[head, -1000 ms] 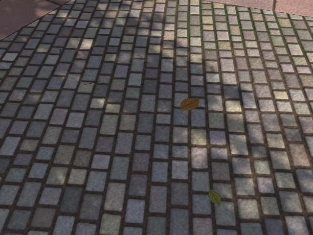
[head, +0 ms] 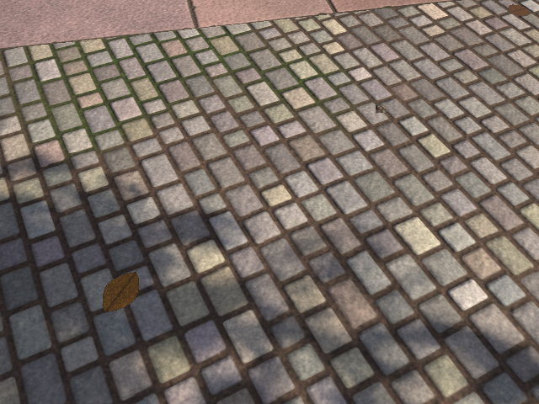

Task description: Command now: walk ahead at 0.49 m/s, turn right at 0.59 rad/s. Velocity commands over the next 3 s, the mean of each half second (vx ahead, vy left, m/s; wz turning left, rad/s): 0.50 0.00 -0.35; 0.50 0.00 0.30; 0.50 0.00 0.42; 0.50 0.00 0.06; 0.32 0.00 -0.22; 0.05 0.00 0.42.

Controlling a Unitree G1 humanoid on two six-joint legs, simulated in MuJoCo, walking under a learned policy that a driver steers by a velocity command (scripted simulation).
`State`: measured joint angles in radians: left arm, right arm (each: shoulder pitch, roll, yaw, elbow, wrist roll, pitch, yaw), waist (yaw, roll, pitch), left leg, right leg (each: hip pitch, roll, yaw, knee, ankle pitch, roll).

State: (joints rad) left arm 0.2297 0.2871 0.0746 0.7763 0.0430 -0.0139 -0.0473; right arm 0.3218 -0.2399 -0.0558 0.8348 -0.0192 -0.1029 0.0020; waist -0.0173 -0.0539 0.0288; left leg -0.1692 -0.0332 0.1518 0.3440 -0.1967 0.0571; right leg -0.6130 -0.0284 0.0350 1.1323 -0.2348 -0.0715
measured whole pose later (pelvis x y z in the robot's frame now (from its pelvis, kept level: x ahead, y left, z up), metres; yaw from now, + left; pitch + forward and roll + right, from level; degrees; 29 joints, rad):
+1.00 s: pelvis +0.55 -0.04 -0.01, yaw +4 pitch +0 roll +0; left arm 0.23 0.23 0.03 0.87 0.04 -0.08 0.00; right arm 0.26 -0.26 -0.07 0.88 -0.01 -0.04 0.02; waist 0.00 -0.02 0.06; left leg -0.28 -0.13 0.04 0.46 -0.18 0.13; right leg -0.45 -0.05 0.01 1.20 -0.32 -0.02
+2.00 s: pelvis +1.07 +0.06 -0.01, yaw +17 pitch +0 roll -1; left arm 0.39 0.23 0.04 0.97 0.01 -0.06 -0.01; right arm 0.13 -0.23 -0.03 0.81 -0.03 -0.07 0.01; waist 0.04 -0.02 0.04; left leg -0.33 -0.02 0.09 0.51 -0.17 0.07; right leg -0.28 0.01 0.00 1.05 -0.39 -0.07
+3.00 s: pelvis +1.27 +0.14 +0.00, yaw +26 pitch +1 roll -2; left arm 0.16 0.26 0.07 0.88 0.02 0.04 0.03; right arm 0.29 -0.23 -0.07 0.86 -0.02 0.04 -0.02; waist -0.01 -0.03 0.02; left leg -0.25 -0.03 0.00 0.48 -0.24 0.07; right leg -0.51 -0.01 -0.04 0.98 -0.36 0.01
